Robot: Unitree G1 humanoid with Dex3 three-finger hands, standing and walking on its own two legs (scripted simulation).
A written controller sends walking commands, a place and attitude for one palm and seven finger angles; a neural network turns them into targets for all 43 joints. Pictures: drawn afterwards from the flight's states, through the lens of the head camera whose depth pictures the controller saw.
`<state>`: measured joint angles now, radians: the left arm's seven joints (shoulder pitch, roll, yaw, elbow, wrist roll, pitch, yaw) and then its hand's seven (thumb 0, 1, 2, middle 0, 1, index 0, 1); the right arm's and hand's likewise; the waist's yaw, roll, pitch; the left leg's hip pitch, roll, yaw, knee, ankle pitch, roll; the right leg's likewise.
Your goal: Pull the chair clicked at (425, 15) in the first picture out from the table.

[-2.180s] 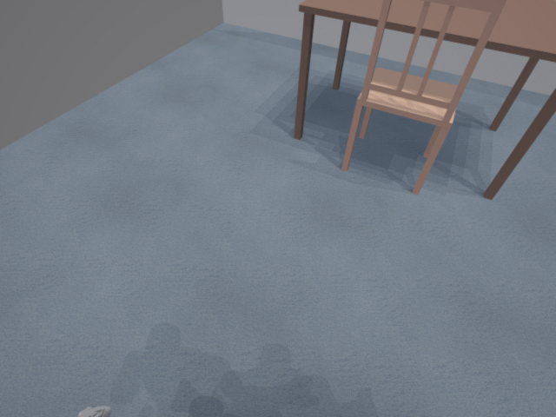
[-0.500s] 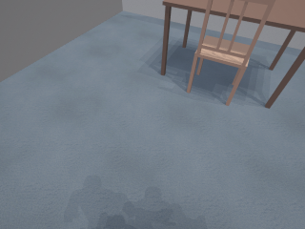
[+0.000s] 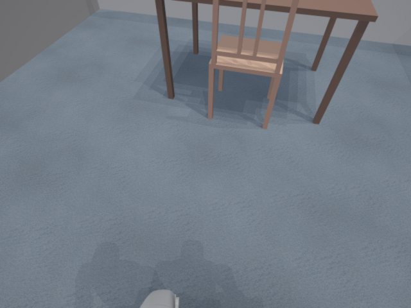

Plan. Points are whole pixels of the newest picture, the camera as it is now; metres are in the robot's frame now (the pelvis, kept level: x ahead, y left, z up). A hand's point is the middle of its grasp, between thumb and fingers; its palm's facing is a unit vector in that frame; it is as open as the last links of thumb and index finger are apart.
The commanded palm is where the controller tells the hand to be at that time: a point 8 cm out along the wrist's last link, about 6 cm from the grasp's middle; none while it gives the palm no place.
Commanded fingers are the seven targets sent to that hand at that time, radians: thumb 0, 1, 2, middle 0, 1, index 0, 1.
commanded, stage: walk to a spot facing it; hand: left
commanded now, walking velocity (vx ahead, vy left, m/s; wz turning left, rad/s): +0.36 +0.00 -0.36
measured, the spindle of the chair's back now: (242, 20) +1.42 -0.06 -0.07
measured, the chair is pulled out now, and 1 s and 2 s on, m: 0.00 0.00 0.00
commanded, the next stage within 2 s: turn to face it in 1.32 s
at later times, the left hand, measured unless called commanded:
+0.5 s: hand (116, 239) +0.29 +0.27 -0.18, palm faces -0.17 -0.97 -0.18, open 7.4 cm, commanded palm none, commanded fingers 0.00 0.90 0.90 -0.20 -0.30 -0.20 -0.30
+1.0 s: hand (200, 156) +0.60 +0.08 -0.18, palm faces -0.47 -0.87 -0.14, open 7.4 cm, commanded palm none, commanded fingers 0.00 0.90 0.90 -0.20 -0.30 -0.20 -0.30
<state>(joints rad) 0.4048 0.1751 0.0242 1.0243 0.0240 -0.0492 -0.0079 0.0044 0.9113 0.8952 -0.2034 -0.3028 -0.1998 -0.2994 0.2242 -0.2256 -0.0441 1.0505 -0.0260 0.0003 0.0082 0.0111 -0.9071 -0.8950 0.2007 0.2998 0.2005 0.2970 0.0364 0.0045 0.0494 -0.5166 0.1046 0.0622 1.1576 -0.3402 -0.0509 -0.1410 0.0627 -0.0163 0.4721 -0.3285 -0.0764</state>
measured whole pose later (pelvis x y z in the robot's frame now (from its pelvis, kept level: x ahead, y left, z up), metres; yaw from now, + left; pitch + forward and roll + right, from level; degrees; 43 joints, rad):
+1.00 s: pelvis +0.42 -0.02 -0.02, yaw -26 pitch -1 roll -1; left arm 0.11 0.16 0.05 0.96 0.02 -0.04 -0.03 0.01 0.91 0.90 -0.20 -0.30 -0.20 -0.30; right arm 0.50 -0.09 -0.02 1.15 -0.01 -0.03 -0.01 0.01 -0.91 -0.89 0.20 0.30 0.20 0.30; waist -0.05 -0.01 0.09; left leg -0.18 0.15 0.21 1.12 -0.51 -0.04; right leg -0.39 0.02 -0.18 0.65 -0.26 -0.12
